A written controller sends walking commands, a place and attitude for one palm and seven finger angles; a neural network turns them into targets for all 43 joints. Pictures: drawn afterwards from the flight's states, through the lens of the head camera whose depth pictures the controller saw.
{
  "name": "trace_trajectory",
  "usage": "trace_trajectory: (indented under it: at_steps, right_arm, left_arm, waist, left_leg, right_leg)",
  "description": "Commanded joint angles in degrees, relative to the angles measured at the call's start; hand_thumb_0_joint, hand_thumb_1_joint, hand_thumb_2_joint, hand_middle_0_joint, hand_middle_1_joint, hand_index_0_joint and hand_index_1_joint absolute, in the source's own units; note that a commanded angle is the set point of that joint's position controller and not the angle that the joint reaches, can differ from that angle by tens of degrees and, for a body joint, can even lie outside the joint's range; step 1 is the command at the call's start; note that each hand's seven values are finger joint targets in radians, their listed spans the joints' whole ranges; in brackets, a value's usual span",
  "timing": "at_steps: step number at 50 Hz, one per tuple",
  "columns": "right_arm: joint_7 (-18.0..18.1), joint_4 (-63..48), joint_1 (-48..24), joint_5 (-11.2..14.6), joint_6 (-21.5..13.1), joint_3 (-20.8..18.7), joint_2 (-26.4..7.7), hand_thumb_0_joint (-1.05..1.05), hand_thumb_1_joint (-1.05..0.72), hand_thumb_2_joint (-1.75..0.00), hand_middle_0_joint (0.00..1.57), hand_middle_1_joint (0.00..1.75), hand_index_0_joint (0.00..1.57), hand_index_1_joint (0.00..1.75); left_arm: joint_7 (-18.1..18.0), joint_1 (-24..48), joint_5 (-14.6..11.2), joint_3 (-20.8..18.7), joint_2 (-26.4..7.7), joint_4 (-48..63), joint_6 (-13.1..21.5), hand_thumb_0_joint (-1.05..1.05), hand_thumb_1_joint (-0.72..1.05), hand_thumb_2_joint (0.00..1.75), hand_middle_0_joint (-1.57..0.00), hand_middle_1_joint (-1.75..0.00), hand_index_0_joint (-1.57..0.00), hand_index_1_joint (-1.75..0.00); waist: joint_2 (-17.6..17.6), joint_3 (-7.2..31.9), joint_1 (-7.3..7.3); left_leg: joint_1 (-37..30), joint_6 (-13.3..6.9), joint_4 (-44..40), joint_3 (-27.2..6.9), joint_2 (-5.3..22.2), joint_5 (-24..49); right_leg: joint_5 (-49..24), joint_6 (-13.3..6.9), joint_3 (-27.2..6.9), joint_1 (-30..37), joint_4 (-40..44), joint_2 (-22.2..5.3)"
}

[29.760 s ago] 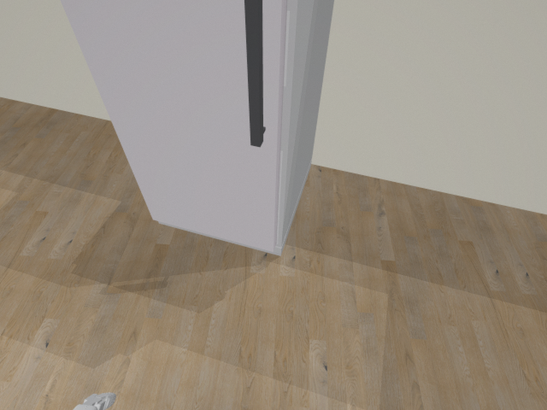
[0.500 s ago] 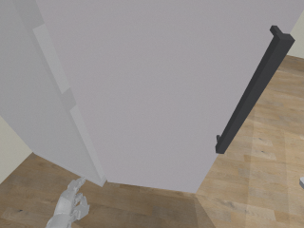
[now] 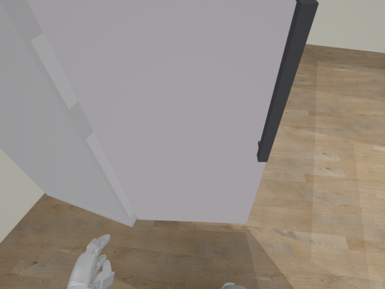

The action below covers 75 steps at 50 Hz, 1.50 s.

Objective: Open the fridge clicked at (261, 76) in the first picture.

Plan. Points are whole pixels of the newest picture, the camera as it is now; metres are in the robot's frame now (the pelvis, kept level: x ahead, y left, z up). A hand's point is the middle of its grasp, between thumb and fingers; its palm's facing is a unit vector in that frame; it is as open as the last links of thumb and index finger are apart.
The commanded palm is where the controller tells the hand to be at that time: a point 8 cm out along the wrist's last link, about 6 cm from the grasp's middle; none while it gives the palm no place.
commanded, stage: step back with the hand held close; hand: right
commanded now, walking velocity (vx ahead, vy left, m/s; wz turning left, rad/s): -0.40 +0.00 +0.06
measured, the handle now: (276, 96) +0.50 -0.18 +0.14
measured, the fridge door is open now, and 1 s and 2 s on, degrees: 73 73 73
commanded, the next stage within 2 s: stop stepping back and stand still in 0.42 s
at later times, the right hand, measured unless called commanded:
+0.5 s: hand out of the picture +0.16 -0.26 +0.18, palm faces +0.29 +0.88 -0.39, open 7.4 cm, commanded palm +0.08 -0.31 +0.19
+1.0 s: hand out of the picture +0.04 -0.31 +0.17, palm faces +0.44 +0.85 -0.29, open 7.4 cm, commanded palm -0.04 -0.34 +0.19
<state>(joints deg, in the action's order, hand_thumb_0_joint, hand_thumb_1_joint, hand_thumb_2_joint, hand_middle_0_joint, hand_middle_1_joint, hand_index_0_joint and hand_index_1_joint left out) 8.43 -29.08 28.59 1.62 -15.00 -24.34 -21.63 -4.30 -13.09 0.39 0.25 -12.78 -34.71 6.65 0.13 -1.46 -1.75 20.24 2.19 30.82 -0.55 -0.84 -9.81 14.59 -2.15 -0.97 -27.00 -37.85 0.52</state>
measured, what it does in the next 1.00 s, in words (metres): walks backwards: left foot, then right foot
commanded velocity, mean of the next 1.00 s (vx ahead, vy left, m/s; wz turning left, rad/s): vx -0.07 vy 0.02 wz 0.00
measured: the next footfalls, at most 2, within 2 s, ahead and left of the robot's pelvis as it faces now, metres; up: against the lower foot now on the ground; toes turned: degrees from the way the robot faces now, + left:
left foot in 0.28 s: -0.08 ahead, +0.13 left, +0.00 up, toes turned +3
right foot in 0.42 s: +0.06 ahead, -0.07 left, +0.00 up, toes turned +4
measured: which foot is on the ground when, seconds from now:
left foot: down 0.00-0.04, up 0.06-0.26, down 0.28-0.42, up 0.44-0.72, down 0.74-1.00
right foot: down 0.00-0.30, up 0.32-0.40, down 0.42-0.72, up 0.74-0.90, down 0.92-1.00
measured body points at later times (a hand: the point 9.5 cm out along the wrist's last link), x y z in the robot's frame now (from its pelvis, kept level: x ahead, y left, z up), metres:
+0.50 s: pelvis -0.08 -0.02 +0.01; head -0.05 -0.07 +0.46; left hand +0.08 +0.22 -0.05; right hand +0.14 -0.31 +0.20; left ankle -0.13 +0.12 -0.69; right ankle +0.02 -0.07 -0.72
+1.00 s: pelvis -0.20 -0.05 +0.00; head -0.23 -0.09 +0.45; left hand -0.07 +0.20 -0.07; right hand +0.01 -0.35 +0.19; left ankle -0.19 +0.05 -0.70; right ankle -0.15 -0.18 -0.72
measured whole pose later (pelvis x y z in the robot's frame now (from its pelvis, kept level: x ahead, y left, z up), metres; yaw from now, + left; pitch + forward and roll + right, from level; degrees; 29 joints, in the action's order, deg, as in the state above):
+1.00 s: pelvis -0.20 -0.05 +0.00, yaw +4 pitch -2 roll +0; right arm 9.7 -23.7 24.4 2.1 -8.8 -23.8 -21.0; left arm -5.1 -15.6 0.6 0.2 -10.7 -38.2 8.2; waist 4.2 2.9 2.2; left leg 21.1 -0.7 49.3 2.0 0.3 -27.8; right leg 16.1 -0.4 1.6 -18.0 -36.8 -1.8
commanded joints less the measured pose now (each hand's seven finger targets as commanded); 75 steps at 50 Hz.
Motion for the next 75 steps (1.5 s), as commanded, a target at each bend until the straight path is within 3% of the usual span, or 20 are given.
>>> trace_trajectory:
  at_steps: [1, 3, 11, 14, 17, 20, 22, 31, 34, 37, 44, 46, 48, 53, 54, 56, 64, 67, 69, 75]
  right_arm:
    - [1.49, -12.62, -6.12, 0.0, -4.35, -6.98, -12.43, 0.0, -0.9, -0.9, 0.2, 0.3, 0.2, 0.3]
    - [1.1, -14.4, -6.84, -1.25, -5.17, -9.34, -12.62, 0.0, -0.9, -0.9, 0.2, 0.3, 0.2, 0.3]
    - [-0.25, -11.81, -1.14, 2.2, -4.18, -4.72, -10.16, 0.0, -0.9, -0.9, 0.2, 0.3, 0.2, 0.3]
    - [-0.16, -12.19, -6.7, 1.64, -5.02, -6.29, -15.64, 0.0, -0.9, -0.9, 0.2, 0.3, 0.2, 0.3]
    - [-0.59, -10.43, -13.0, 0.91, -2.98, -4.51, -14.77, 0.0, -0.9, -0.9, 0.2, 0.3, 0.2, 0.3]
    - [-1.23, -11.66, -7.12, 1.14, -1.51, -6.79, -15.39, 0.0, -0.9, -0.9, 0.2, 0.3, 0.2, 0.3]
    - [-1.6, -13.0, -3.39, 1.99, -2.83, -7.63, -16.19, 0.0, -0.9, -0.9, 0.2, 0.3, 0.2, 0.3]
    - [1.11, -15.36, 7.78, 2.32, 1.17, -9.57, -13.66, 0.0, -0.9, -0.9, 0.2, 0.3, 0.2, 0.3]
    - [0.93, -14.29, 6.55, 1.93, 2.86, -8.33, -14.78, 0.0, -0.9, -0.9, 0.2, 0.3, 0.2, 0.3]
    - [1.28, -15.96, -4.88, 1.85, 3.01, -10.05, -16.67, 0.0, -0.9, -0.9, 0.2, 0.3, 0.2, 0.3]
    - [1.83, -5.6, -16.99, -0.88, 3.15, 0.36, -9.82, 0.0, -0.9, -0.9, 0.2, 0.3, 0.2, 0.3]
    - [2.22, -13.44, -15.42, -0.44, 0.88, -2.77, -11.86, 0.0, -0.9, -0.9, 0.2, 0.3, 0.2, 0.3]
    - [1.5, -13.62, -7.67, 0.22, -0.25, -7.84, -15.18, 0.0, -0.9, -0.9, 0.2, 0.3, 0.2, 0.3]
    - [1.61, -12.97, 2.26, -0.39, 0.01, -8.45, -13.06, 0.0, -0.9, -0.9, 0.2, 0.3, 0.2, 0.3]
    - [1.56, -9.81, 3.79, -0.56, 0.47, -8.63, -12.89, 0.0, -0.9, -0.9, 0.2, 0.3, 0.2, 0.3]
    - [1.19, -8.75, -2.04, 0.4, 0.52, -9.5, -14.65, 0.0, -0.9, -0.9, 0.2, 0.3, 0.2, 0.3]
    - [0.91, -5.38, -11.19, -0.21, -0.47, -3.19, -10.37, 0.0, -0.9, -0.9, 0.2, 0.3, 0.2, 0.3]
    - [1.44, -12.09, -12.01, -0.27, -1.46, -4.39, -11.58, 0.0, -0.9, -0.9, 0.2, 0.3, 0.2, 0.3]
    - [0.98, -11.14, -8.26, -0.95, -1.39, -6.01, -11.92, 0.0, -0.9, -0.9, 0.2, 0.3, 0.2, 0.3]
    - [1.09, -8.93, 1.77, 0.53, -1.24, -8.27, -11.93, 0.0, -0.9, -0.9, 0.2, 0.3, 0.2, 0.3]
  left_arm:
    - [-1.47, 5.09, 0.07, -3.26, -8.31, 8.86, 3.59, 0.0, 0.9, 0.9, -0.2, -0.3, -0.2, -0.3]
    - [-1.58, 6.52, 0.54, -3.99, -9.26, 9.52, 4.7, 0.0, 0.9, 0.9, -0.2, -0.3, -0.2, -0.3]
    - [1.27, 5.18, 1.09, -4.01, -6.01, 5.94, 4.63, 0.0, 0.9, 0.9, -0.2, -0.3, -0.2, -0.3]
    - [0.68, 5.11, 1.29, -3.11, -4.49, 4.85, 2.56, 0.0, 0.9, 0.9, -0.2, -0.3, -0.2, -0.3]
    - [-0.35, 7.14, 0.51, -3.51, -5.41, 5.63, 3.79, 0.0, 0.9, 0.9, -0.2, -0.3, -0.2, -0.3]
    - [-1.3, 7.31, 0.1, -2.18, -6.87, 7.03, 2.49, 0.0, 0.9, 0.9, -0.2, -0.3, -0.2, -0.3]
    - [0.29, 7.06, 0.37, -2.82, -6.99, 8.06, 3.86, 0.0, 0.9, 0.9, -0.2, -0.3, -0.2, -0.3]
    - [0.75, 5.09, 0.78, -3.4, -6.19, 8.71, 3.91, 0.0, 0.9, 0.9, -0.2, -0.3, -0.2, -0.3]
    - [-0.46, 3.75, 0.95, -3.42, -6.19, 7.77, 3.11, 0.0, 0.9, 0.9, -0.2, -0.3, -0.2, -0.3]
    - [-0.15, 5.1, 2.34, -3.15, -7.15, 6.58, 1.34, 0.0, 0.9, 0.9, -0.2, -0.3, -0.2, -0.3]
    - [-2.78, 4.48, 0.29, -2.43, -6.71, 4.26, 3.44, 0.0, 0.9, 0.9, -0.2, -0.3, -0.2, -0.3]
    - [-2.43, 3.47, 0.06, -2.64, -8.1, 6.47, 4.93, 0.0, 0.9, 0.9, -0.2, -0.3, -0.2, -0.3]
    - [-0.92, 3.33, 0.42, -2.77, -6.12, 6.04, 5.34, 0.0, 0.9, 0.9, -0.2, -0.3, -0.2, -0.3]
    - [0.77, 4.34, 0.8, -2.56, -6.05, 7.08, 4.87, 0.0, 0.9, 0.9, -0.2, -0.3, -0.2, -0.3]
    - [0.64, 4.15, 0.92, -2.89, -6.1, 7.19, 4.15, 0.0, 0.9, 0.9, -0.2, -0.3, -0.2, -0.3]
    - [0.46, 3.42, 0.23, -4.06, -6.09, 7.72, 3.3, 0.0, 0.9, 0.9, -0.2, -0.3, -0.2, -0.3]
    - [-1.08, 3.88, 0.76, -1.91, -5.22, 3.94, 4.93, 0.0, 0.9, 0.9, -0.2, -0.3, -0.2, -0.3]
    - [-0.94, 5.18, 0.16, -2.67, -7.72, 6.8, 5.76, 0.0, 0.9, 0.9, -0.2, -0.3, -0.2, -0.3]
    - [-0.15, 5.39, 0.36, -2.56, -5.99, 5.95, 5.95, 0.0, 0.9, 0.9, -0.2, -0.3, -0.2, -0.3]
    - [1.3, 3.32, -0.19, -3.3, -5.35, 6.93, 5.79, 0.0, 0.9, 0.9, -0.2, -0.3, -0.2, -0.3]
  waist:
    - [-7.78, 3.79, 1.96]
    - [-20.07, 7.22, 0.86]
    - [-14.24, 9.94, 0.56]
    - [5.9, 9.11, 1.14]
    - [14.92, 8.54, 1.48]
    - [-5.03, 7.14, 1.33]
    - [-14.79, 16.06, -0.36]
    - [-17.73, 8.38, 0.45]
    - [-7.69, 9.91, 0.55]
    - [6.37, 4.6, 1.95]
    - [-2.64, -2.52, 3.39]
    - [-20.88, 0.18, 3.17]
    - [-16.18, 2.1, 3.48]
    - [-13.25, 3.64, 0.79]
    - [-5.73, 4.21, -0.02]
    - [15.0, 2.71, 0.99]
    - [1.6, 0.69, 2.62]
    - [-13.13, 1.15, 1.16]
    - [-16.79, -0.54, 1.45]
    - [6.06, 6.4, 1.66]
  left_leg:
    - [5.65, -2.2, -3.7, -2.82, 1.58, -16.94]
    - [-14.44, -0.48, 21.98, -0.16, -6.23, -9.07]
    - [-9.12, -4.84, -6.46, 1.6, -2.89, -17.43]
    - [8.24, -10.16, -22.06, -16.23, 15.95, -2.77]
    - [5.46, -9.01, -13.27, -7.73, 14.47, 14.67]
    - [-0.78, -1.2, 2.28, 1.27, 2.09, 21.07]
    - [3.4, -2.07, 17.84, -2.18, -4.28, -20.66]
    - [-15.76, -3.93, 10.08, 8.15, -7.28, -19.67]
    - [-18.02, -6.27, -15.14, 5.8, -2.62, -17.11]
    - [12.33, -16.59, -25.6, -18.97, 24.12, -24.82]
    - [8.39, -8.56, -8.25, -3.94, 11.57, -32.45]
    - [11.94, -3.54, 15.56, 4.43, 0.25, -22.46]
    - [9.65, -2.8, 28.33, 0.98, -0.21, -21.01]
    - [-19.24, -4.03, 2.71, 6.89, -1.25, -16.65]
    - [-24.82, -5.81, -3.83, 2.25, 0.58, -18.51]
    - [-15.59, -15.98, -20.21, -32.42, 21.93, -25.01]
    - [6.88, -7.93, -9.18, -4.6, 10.32, -25.84]
    - [4.1, -1.8, 9.95, 2.48, 0.39, -13.92]
    - [-3.79, -1.88, 13.56, 1.15, 0.55, -16.07]
    - [-9.74, -6.0, -11.07, -13.18, 9.32, 0.52]
  right_leg:
    - [18.63, -1.6, -11.0, 4.59, 16.28, -6.85]
    - [33.42, -6.98, -24.98, -13.55, 33.41, -17.64]
    - [12.11, 1.02, -11.49, 7.28, 26.77, -12.48]
    - [-1.66, 4.38, -0.51, 19.72, -2.74, -3.35]
    - [2.83, 3.93, 1.15, 13.53, -11.21, -0.01]
    - [-35.21, 1.26, -2.6, 17.67, 16.34, -4.78]
    - [-56.39, -2.01, -15.19, 28.01, 19.45, -15.66]
    - [24.56, 2.05, -6.81, 0.02, 38.78, -9.9]
    - [14.75, 6.05, 2.26, 7.59, 22.69, -1.7]
    - [4.45, 3.44, -2.57, 7.5, -25.16, -0.28]
    - [12.61, -0.03, 4.86, 13.85, 8.35, -1.88]
    - [19.28, -6.23, -18.87, 17.55, 23.52, -14.49]
    - [30.45, -10.04, -30.0, 9.89, 30.93, -19.76]
    - [25.22, -3.18, -7.06, -7.63, 20.04, -11.24]
    - [23.35, -1.53, -2.95, -12.89, 8.84, -7.63]
    - [13.68, 1.51, 2.35, -17.03, -25.87, -0.56]
    - [5.07, 0.5, 5.62, 17.9, 6.7, -2.41]
    - [11.37, -5.45, -17.85, 14.07, 22.63, -16.02]
    - [25.78, -5.68, -17.69, 2.32, 29.14, -15.86]
    - [-0.97, 1.42, 1.92, 7.9, 3.23, -3.03]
